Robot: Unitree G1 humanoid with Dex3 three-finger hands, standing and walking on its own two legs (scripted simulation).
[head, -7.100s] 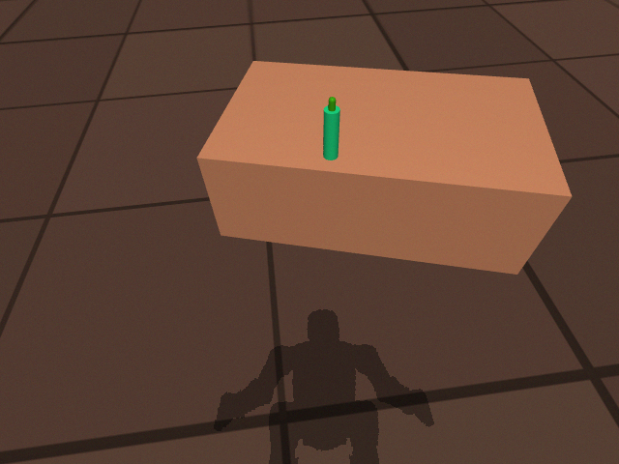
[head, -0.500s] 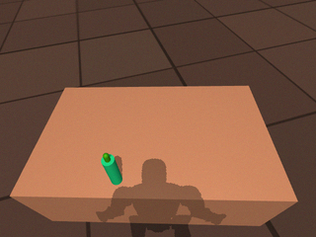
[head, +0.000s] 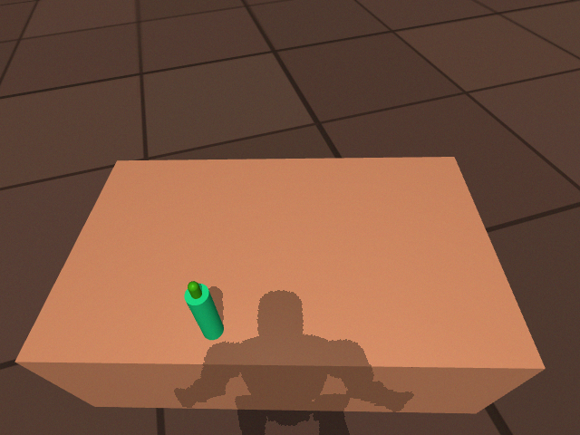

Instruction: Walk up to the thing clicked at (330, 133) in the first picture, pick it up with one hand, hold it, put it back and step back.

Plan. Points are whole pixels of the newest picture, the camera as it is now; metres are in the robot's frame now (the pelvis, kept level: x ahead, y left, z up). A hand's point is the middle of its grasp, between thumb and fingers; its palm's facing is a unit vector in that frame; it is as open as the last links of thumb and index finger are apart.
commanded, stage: stand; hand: left
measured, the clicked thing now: (203, 309) +0.42 +0.22 -0.25
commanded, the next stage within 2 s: go down in 0.16 s
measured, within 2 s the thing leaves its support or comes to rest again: neither
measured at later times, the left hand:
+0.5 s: hand out of the picture +0.15 +0.25 -0.15, palm faces +0.04 -0.94 -0.34, open 11.0 cm
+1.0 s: hand (127, 433) +0.17 +0.27 -0.14, palm faces +0.06 -0.94 -0.33, open 17.3 cm
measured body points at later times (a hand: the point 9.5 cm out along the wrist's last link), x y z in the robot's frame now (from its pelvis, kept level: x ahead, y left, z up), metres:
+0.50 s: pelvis -0.02 +0.01 -0.02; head +0.04 +0.00 +0.43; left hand +0.15 +0.30 -0.13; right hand +0.15 -0.28 -0.13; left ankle -0.06 +0.15 -0.75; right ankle +0.04 -0.11 -0.75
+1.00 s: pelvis +0.00 +0.04 -0.03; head +0.05 +0.03 +0.42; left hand +0.16 +0.32 -0.11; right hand +0.16 -0.25 -0.13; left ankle -0.06 +0.15 -0.75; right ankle +0.04 -0.11 -0.75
